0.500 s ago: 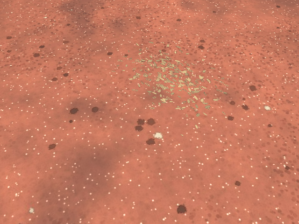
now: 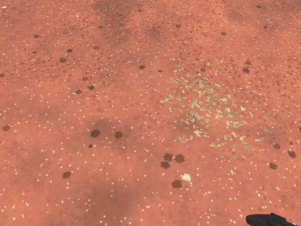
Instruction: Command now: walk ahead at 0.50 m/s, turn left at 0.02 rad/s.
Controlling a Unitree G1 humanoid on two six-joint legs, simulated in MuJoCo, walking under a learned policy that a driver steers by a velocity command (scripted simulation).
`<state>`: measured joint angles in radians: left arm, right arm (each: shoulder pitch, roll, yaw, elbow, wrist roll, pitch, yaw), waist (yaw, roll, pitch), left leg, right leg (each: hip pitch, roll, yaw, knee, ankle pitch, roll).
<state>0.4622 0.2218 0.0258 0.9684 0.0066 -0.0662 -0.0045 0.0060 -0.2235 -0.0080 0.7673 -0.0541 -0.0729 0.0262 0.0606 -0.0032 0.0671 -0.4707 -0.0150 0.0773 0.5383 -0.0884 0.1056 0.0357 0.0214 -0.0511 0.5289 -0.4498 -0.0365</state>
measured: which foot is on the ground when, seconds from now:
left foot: down 0.00-0.56, up 0.58-1.00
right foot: down 0.00-0.00, up 0.02-0.54, down 0.56-1.00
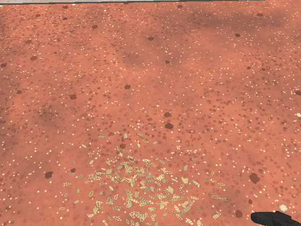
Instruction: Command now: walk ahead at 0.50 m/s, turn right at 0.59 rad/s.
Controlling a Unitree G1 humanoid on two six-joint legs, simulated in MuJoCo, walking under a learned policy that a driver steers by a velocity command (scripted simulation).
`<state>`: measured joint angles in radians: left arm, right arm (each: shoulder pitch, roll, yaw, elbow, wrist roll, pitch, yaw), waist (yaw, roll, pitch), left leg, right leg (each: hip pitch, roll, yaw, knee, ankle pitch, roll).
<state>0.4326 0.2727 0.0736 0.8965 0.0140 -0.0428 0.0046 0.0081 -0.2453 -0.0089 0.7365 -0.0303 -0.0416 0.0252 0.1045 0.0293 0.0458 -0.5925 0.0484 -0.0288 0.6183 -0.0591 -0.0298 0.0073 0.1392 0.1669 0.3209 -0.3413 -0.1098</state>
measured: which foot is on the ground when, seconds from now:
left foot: up 0.00-0.04, down 0.06-0.52, up 0.54-0.82, down 0.84-1.00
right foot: down 0.00-0.08, up 0.10-0.48, down 0.50-1.00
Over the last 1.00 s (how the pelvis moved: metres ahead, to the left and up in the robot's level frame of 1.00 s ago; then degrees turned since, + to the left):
0.53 -0.08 0.02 -29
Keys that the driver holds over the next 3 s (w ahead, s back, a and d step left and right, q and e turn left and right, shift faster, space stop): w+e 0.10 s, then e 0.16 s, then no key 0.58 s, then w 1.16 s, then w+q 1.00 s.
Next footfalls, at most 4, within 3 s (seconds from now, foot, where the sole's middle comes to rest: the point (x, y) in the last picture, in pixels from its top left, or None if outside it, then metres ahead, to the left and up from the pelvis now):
0.06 left None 0.21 0.13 -0.77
0.50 right None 0.26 -0.11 -0.77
0.84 left None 0.28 0.10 -0.77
1.52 left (175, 187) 0.62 0.00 -0.77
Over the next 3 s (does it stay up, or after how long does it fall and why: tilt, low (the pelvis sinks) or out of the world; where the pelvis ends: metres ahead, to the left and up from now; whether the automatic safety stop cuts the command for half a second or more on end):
stays up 1.22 -0.13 0.01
